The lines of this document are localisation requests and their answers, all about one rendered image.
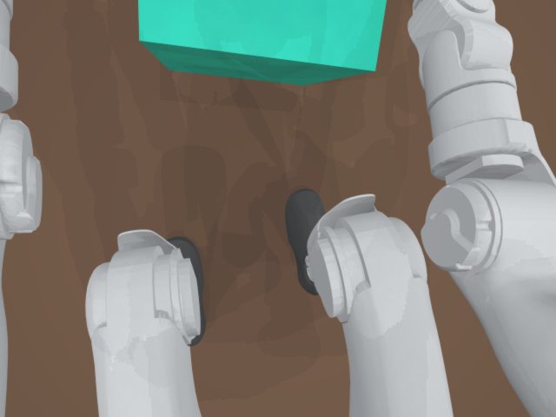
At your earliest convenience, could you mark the left robot upper arm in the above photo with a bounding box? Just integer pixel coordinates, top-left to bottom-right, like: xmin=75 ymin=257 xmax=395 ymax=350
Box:
xmin=0 ymin=113 xmax=43 ymax=417

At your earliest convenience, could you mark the robot right shin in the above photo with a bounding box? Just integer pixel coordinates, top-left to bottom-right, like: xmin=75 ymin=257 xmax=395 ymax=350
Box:
xmin=305 ymin=194 xmax=427 ymax=294

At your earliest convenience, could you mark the left robot forearm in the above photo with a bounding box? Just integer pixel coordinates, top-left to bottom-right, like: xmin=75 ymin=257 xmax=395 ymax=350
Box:
xmin=0 ymin=0 xmax=18 ymax=112

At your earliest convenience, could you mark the right robot thigh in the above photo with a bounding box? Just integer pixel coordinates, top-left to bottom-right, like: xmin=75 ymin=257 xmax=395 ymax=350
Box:
xmin=313 ymin=211 xmax=453 ymax=417

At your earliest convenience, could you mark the right robot forearm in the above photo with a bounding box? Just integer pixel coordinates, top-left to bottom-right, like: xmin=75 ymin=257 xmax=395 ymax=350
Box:
xmin=407 ymin=0 xmax=556 ymax=188

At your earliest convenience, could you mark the right robot upper arm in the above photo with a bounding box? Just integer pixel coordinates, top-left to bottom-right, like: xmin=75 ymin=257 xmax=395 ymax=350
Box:
xmin=420 ymin=178 xmax=556 ymax=417

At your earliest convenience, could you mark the carton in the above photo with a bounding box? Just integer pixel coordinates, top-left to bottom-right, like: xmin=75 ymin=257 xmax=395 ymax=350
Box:
xmin=138 ymin=0 xmax=387 ymax=85

